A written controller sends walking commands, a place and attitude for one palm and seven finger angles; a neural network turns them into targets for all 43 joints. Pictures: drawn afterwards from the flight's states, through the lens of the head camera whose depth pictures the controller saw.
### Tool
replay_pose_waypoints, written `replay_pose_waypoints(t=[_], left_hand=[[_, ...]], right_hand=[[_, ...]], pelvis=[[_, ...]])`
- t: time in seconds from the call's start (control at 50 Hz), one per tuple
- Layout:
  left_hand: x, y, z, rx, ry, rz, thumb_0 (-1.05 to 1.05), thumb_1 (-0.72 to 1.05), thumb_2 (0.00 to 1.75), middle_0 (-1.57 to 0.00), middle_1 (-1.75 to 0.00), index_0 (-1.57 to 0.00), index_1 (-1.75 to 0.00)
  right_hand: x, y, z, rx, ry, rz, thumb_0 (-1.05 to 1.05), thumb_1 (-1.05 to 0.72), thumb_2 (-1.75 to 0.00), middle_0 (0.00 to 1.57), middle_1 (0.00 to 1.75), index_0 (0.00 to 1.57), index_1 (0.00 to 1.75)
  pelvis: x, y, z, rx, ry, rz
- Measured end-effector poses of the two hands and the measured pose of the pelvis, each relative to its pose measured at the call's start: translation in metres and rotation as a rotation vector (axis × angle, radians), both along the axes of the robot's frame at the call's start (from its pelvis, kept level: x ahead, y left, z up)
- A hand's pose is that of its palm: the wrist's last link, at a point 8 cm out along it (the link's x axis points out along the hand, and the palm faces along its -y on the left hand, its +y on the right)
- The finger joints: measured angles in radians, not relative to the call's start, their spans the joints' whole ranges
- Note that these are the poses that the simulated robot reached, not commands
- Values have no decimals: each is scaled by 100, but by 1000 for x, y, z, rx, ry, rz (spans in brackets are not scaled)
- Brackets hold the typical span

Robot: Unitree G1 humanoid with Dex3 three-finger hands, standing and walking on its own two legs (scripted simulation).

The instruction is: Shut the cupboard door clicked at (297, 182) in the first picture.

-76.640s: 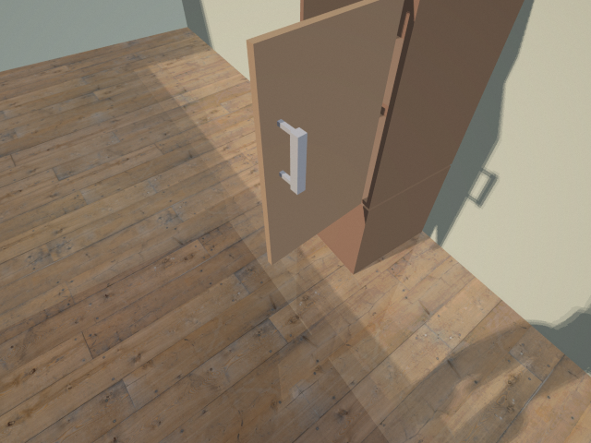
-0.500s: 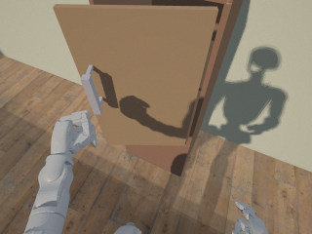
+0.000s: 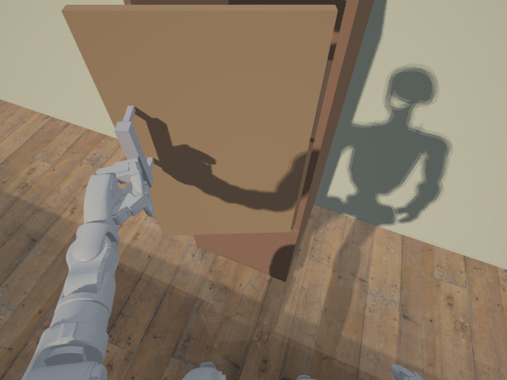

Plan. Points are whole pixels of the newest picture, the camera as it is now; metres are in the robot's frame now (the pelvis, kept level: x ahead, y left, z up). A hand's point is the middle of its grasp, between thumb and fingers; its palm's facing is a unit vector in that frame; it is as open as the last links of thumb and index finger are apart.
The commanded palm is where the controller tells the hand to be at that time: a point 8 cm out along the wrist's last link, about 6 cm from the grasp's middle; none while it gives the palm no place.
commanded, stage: bring the fist close to the handle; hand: left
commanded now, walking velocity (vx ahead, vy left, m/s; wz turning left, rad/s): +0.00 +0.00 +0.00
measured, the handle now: (138, 148) +0.49 +0.22 +0.08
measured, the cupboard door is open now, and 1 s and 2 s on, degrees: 25 15 1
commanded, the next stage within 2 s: push the door shut along its arc in 0.12 s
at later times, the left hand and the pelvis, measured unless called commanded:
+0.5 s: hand (155, 182) +0.40 +0.17 +0.08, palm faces -0.01 -1.00 -0.03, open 3.1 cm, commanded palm +0.38 +0.23 +0.08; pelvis -0.01 +0.00 -0.01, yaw +1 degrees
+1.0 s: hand (162, 156) +0.46 +0.17 +0.08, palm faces -0.11 -0.99 -0.03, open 3.1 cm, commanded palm +0.46 +0.21 +0.08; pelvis -0.01 +0.00 -0.02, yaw +1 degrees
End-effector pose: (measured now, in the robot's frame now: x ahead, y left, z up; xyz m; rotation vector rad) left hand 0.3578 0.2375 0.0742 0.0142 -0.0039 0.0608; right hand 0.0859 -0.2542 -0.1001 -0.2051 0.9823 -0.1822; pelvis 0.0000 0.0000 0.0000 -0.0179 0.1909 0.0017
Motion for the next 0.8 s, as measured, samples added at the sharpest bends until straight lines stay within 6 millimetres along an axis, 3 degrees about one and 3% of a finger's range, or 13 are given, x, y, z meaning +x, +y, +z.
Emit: replay_pose_waypoints(t=[0.28,0.44,0.56,0.8], left_hand=[[-15,4,8,13,-55,-5,2,90,90,-130,-150,-130,-150],[9,-9,6,16,-24,-53,2,90,90,-130,-150,-130,-150],[36,-12,15,18,-44,-79,2,90,90,-130,-150,-130,-150],[67,-6,13,24,-5,-129,1,90,90,-133,-150,-130,-150]], right_hand=[[27,6,5,3,-73,39,1,-91,-90,20,30,20,30],[33,10,4,-1,-91,59,1,-91,-90,20,30,20,30],[15,5,-3,-3,-39,30,0,-91,-90,20,30,20,30],[-45,-12,-19,-26,153,-40,1,-91,-90,20,30,20,30]], pelvis=[[-3,1,-1,-7,-13,14],[-9,0,-3,-7,-5,22],[-9,-2,-7,-6,18,14],[-9,-3,-14,-10,66,15]])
